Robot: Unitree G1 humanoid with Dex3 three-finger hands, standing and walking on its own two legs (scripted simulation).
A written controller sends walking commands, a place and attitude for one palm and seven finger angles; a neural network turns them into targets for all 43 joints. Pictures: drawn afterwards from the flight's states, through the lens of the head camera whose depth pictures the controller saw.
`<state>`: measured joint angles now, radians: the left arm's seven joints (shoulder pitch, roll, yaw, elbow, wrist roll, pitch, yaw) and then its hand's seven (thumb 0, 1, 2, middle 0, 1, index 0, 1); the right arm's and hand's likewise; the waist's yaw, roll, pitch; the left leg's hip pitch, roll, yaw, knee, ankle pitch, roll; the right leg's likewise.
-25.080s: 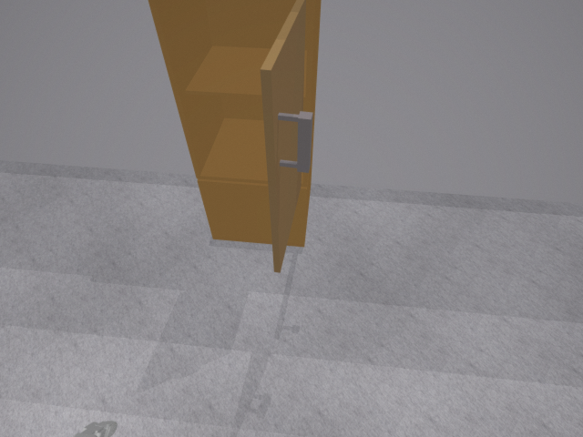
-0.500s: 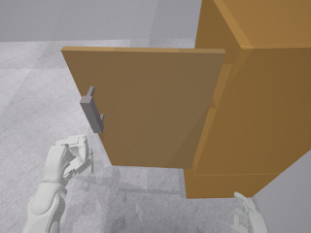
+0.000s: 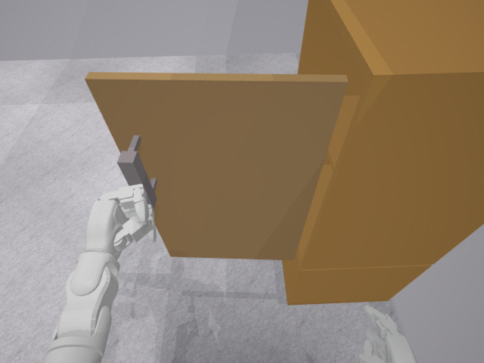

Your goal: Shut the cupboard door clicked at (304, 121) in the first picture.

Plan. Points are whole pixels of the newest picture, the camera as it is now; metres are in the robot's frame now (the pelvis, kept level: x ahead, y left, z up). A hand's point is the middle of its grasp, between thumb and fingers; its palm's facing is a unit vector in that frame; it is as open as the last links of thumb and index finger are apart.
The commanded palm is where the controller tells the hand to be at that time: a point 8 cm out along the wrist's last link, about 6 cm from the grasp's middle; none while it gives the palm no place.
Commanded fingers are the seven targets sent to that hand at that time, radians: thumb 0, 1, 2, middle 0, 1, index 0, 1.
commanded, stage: bring the fist close to the handle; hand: left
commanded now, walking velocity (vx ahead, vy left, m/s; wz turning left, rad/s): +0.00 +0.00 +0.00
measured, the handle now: (142, 173) +0.42 +0.20 +0.08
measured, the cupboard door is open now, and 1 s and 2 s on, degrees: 86 82 65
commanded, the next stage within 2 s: push the door shut along its arc in 0.38 s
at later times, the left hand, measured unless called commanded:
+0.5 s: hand (150, 223) +0.31 +0.16 +0.08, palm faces +0.01 -1.00 -0.03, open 3.1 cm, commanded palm +0.29 +0.21 +0.08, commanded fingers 0.00 0.90 0.90 -1.30 -1.50 -1.30 -1.50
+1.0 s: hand (155, 199) +0.36 +0.16 +0.07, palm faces -0.09 -0.99 -0.05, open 3.1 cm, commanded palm +0.36 +0.20 +0.08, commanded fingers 0.00 0.90 0.90 -1.30 -1.50 -1.30 -1.50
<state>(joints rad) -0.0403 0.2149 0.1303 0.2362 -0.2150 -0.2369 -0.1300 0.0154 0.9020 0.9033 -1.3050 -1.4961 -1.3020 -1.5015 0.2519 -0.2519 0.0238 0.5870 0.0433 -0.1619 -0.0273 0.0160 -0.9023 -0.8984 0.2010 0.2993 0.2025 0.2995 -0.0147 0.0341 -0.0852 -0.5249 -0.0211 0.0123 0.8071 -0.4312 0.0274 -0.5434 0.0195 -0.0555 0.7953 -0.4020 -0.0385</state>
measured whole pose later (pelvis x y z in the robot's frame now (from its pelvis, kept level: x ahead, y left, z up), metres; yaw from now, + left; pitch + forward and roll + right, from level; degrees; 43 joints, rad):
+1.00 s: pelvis -0.01 +0.00 +0.00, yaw +1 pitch +9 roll +0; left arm -0.35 0.28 0.13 0.59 -0.21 -0.29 -0.23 0.02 0.90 0.90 -1.32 -1.50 -1.32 -1.50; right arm 0.28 -0.27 0.02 0.64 0.05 -0.11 -0.03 0.01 -0.90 -0.90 0.20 0.30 0.20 0.30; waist -0.03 0.03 -0.06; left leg -0.55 -0.03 0.01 0.81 -0.41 0.03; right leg -0.56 0.01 -0.06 0.79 -0.38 -0.03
